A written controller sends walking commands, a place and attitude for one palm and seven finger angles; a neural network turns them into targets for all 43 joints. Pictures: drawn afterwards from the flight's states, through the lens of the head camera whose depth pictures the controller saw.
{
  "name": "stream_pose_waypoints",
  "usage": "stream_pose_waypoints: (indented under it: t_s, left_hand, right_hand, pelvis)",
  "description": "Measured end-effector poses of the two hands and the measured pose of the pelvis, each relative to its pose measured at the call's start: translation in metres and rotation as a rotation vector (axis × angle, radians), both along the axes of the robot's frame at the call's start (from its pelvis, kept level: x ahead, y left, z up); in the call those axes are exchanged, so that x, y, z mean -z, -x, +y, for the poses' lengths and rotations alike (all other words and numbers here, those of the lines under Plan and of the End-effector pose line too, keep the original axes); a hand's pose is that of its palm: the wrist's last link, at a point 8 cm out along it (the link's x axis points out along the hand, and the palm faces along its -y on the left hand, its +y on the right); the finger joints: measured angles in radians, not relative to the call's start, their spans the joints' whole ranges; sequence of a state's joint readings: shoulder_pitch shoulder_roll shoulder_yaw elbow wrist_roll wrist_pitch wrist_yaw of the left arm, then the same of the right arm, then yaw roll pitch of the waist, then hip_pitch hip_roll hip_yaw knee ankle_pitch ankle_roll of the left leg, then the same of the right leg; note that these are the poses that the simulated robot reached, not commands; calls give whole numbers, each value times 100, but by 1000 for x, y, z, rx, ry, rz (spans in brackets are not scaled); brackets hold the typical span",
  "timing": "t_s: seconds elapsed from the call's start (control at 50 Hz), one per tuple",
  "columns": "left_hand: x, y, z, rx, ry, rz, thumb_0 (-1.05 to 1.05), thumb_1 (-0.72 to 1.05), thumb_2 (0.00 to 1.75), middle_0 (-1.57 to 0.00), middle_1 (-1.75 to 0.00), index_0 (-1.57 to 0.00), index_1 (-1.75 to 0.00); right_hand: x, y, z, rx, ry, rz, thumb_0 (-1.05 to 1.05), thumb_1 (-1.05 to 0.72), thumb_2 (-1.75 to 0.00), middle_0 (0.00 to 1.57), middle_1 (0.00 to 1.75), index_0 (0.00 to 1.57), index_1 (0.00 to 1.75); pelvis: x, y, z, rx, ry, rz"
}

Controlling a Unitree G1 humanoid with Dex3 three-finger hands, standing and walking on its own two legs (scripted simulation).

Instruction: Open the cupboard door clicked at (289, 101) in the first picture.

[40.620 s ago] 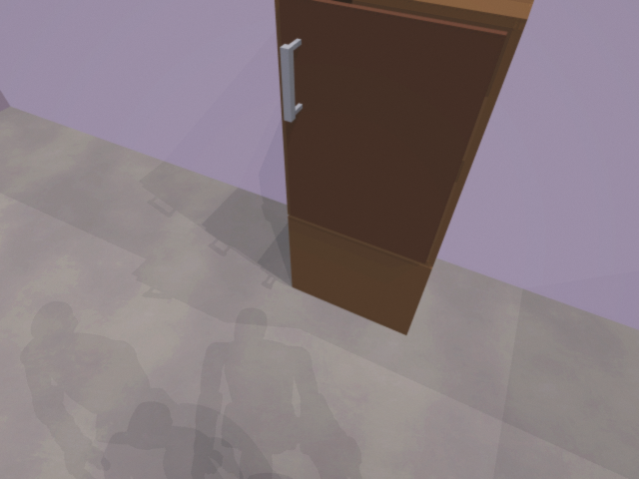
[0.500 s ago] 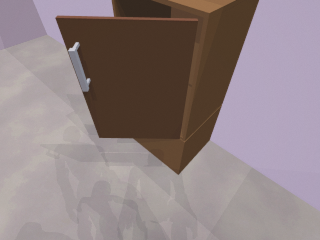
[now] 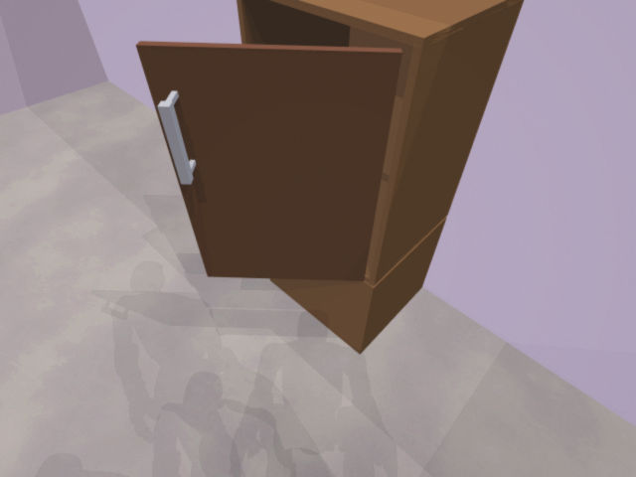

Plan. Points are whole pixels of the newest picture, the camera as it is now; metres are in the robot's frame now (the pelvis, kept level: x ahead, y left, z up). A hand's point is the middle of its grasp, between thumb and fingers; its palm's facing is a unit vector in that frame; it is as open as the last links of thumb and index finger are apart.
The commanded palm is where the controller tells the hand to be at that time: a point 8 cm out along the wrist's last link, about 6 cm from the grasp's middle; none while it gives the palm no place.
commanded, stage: shuffle to correct the standing spot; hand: left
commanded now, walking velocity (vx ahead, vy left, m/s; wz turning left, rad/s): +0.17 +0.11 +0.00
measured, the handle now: (180, 139) +0.63 +0.29 +0.09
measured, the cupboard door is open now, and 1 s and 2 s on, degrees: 42 42 42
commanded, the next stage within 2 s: come to a stop and stand still in 0.52 s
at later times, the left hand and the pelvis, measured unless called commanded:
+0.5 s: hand out of the picture +0.08 +0.21 -0.18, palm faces +0.04 -0.98 -0.19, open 7.3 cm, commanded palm none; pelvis +0.06 +0.03 -0.01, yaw -1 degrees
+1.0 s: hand out of the picture +0.12 +0.27 -0.18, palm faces +0.04 -0.98 -0.17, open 7.4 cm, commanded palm none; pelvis +0.10 +0.10 +0.00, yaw +0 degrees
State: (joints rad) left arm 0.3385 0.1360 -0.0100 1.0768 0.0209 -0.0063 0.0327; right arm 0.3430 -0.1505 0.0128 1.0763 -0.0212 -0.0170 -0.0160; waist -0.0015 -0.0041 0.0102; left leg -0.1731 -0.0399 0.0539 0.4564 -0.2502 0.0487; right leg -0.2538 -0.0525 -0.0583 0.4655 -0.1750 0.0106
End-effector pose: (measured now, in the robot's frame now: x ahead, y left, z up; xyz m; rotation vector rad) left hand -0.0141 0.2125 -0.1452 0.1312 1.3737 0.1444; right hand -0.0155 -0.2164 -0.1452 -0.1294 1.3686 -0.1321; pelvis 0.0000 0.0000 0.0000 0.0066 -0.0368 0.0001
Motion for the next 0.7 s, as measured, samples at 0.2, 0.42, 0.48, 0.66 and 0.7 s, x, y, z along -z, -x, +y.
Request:
stream_pose_waypoints:
  t_s: [0.2,0.42,0.48,0.66,0.7]
  left_hand:
    - [13,12,-6,-63,47,44,0,90,89,-20,-29,-20,-30]
    - [7,-53,27,1,30,12,1,91,89,-20,-29,-20,-30]
    - [4,-81,40,5,-7,-43,2,93,89,-20,-29,-20,-30]
    - [0,-100,66,-61,-32,-118,0,92,89,-20,-29,-20,-30]
    - [5,-97,72,-55,-13,-82,0,91,89,-20,-29,-20,-30]
  right_hand:
    - [0,0,1,-7,26,62,1,-91,-90,20,30,20,30]
    - [-6,-7,40,45,11,70,0,-91,-90,20,30,19,30]
    - [0,-7,49,56,-19,99,0,-91,-90,20,30,20,30]
    - [3,-72,55,-5,-18,55,1,-91,-90,20,30,20,30]
    - [-4,-98,59,-4,3,-13,1,-91,-90,20,30,20,30]
  pelvis:
    - [6,-16,6,-12,24,12]
    - [2,-47,30,9,26,18]
    - [5,-56,31,11,18,14]
    - [5,-77,54,-31,27,6]
    - [4,-82,63,-25,18,8]
